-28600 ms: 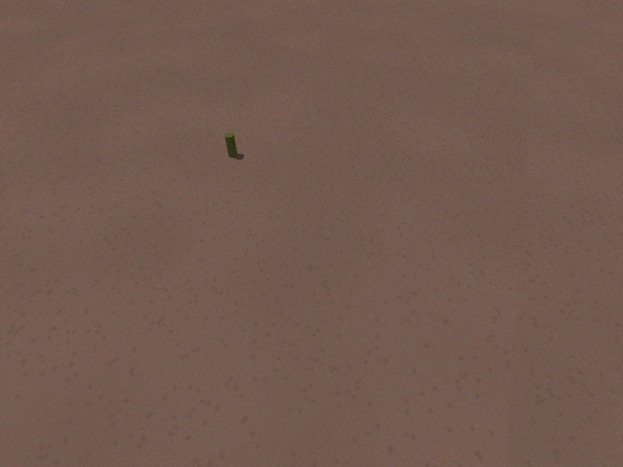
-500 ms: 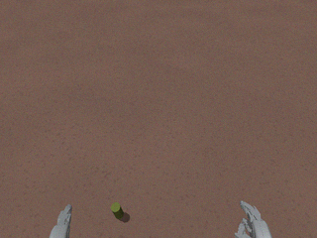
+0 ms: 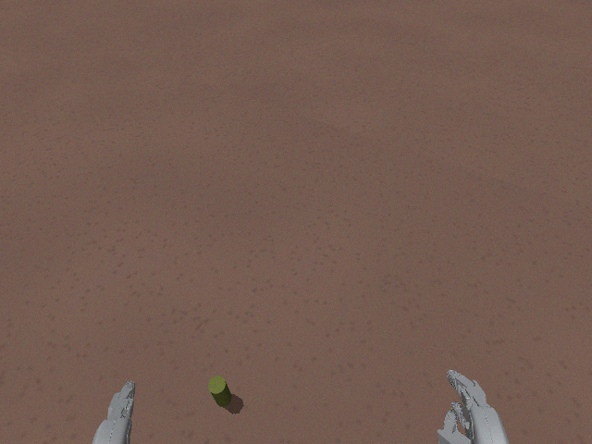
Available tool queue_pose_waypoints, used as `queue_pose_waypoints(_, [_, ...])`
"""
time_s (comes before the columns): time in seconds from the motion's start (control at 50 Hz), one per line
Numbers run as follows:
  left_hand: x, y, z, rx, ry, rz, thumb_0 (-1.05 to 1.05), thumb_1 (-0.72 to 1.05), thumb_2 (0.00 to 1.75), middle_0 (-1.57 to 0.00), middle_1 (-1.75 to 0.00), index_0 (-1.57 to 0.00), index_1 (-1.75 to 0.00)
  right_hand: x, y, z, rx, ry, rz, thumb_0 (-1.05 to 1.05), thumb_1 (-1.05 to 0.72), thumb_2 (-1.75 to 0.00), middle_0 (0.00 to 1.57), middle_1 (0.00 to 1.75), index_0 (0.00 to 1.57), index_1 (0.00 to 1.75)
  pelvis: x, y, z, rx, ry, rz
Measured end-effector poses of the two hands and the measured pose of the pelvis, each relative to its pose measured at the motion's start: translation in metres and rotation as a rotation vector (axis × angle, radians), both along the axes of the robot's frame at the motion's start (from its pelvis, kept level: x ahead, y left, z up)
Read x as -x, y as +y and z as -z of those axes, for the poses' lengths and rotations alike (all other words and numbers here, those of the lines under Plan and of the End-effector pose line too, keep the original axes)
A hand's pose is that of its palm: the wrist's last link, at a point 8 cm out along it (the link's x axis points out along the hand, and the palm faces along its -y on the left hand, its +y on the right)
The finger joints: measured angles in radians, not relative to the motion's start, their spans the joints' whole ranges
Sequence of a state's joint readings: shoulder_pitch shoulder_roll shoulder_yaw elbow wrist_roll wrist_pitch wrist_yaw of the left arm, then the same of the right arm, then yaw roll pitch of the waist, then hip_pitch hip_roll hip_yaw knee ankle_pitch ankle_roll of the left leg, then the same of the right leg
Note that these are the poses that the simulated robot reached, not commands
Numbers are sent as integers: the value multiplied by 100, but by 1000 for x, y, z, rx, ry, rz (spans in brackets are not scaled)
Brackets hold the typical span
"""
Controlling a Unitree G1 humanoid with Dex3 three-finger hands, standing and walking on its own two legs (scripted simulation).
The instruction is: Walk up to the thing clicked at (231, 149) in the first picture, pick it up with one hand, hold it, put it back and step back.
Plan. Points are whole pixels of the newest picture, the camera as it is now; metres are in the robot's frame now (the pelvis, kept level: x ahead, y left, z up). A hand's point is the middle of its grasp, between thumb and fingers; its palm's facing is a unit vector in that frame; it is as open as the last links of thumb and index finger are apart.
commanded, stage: home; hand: left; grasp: from the side
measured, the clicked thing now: (220, 391) +0.42 +0.23 -0.66
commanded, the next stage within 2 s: stand in 0.52 s
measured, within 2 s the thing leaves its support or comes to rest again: neither
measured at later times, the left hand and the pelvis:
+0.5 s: hand (159, 440) +0.18 +0.19 -0.06, palm faces +0.10 -0.95 -0.28, open 17.4 cm; pelvis +0.01 +0.00 +0.00, yaw +0 degrees
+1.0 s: hand out of the picture +0.18 +0.18 -0.07, palm faces +0.06 -0.95 -0.31, open 10.8 cm; pelvis +0.01 +0.00 +0.00, yaw +0 degrees
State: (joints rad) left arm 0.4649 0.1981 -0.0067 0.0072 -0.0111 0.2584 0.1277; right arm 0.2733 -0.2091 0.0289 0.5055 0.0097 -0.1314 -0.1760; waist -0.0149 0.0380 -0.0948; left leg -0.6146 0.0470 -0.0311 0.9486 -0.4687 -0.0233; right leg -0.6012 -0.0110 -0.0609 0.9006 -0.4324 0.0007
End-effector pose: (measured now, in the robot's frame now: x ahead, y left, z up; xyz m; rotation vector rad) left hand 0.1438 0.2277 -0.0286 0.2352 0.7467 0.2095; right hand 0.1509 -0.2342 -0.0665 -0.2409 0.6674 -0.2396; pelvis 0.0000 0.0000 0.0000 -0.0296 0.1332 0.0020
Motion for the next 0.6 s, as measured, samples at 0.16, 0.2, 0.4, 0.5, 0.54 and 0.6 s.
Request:
queue_pose_waypoints(0.16, [-5,1,-1,-1,-8,3,-1,-53,6,-6,-6,-6,-6,-1,2,2,0,9,3,1,-90,-90,20,30,21,30,-3,2,0,1,6,2])
queue_pose_waypoints(0.2, [-6,2,-1,-1,-13,3,-1,-53,7,-6,-6,-6,-6,-2,3,2,0,9,4,1,-90,-90,20,30,21,30,-4,2,1,1,6,2])
queue_pose_waypoints(0.4, [-12,4,-2,0,-14,6,-1,-53,6,-6,-6,-6,-6,-7,3,1,3,8,7,1,-90,-90,20,30,21,30,-9,4,1,3,7,3])
queue_pose_waypoints(0.5, [-13,4,-2,0,-17,5,-1,-53,7,-6,-6,-6,-6,-9,3,0,7,4,4,1,-90,-90,20,30,21,30,-10,4,0,4,6,3])
queue_pose_waypoints(0.54, [-13,4,-1,2,-12,5,-1,-52,7,-6,-6,-6,-6,-9,3,0,6,3,3,1,-90,-90,20,30,21,30,-10,5,0,3,7,3])
queue_pose_waypoints(0.6, [-12,4,0,2,-7,4,-1,-52,7,-6,-6,-6,-6,-9,3,1,4,5,2,1,-90,-90,20,30,21,30,-10,4,1,3,8,3])
